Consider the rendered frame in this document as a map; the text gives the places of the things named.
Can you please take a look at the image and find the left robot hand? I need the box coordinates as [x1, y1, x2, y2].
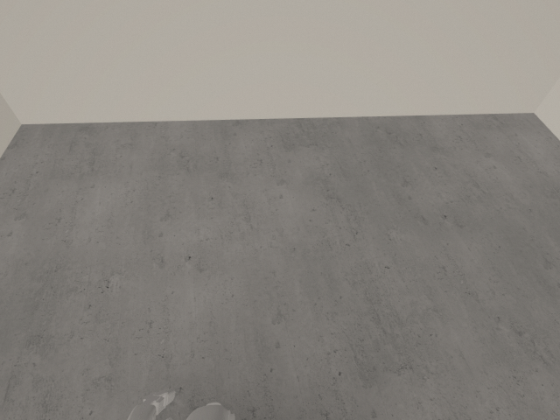
[127, 388, 175, 420]

